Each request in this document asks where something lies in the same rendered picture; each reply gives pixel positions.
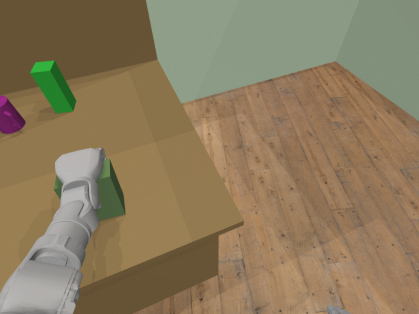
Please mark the sponge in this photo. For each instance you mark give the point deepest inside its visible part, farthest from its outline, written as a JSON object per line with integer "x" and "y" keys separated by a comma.
{"x": 110, "y": 193}

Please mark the robot left forearm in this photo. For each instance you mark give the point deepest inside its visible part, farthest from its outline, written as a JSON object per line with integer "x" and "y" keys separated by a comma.
{"x": 67, "y": 236}

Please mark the left robot upper arm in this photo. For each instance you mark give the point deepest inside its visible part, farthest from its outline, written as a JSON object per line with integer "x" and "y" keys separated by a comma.
{"x": 43, "y": 288}

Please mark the robot left hand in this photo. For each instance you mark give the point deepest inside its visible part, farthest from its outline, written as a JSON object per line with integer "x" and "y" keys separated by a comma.
{"x": 81, "y": 163}

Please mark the table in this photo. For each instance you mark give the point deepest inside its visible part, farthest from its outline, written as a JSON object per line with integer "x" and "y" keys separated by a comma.
{"x": 176, "y": 202}

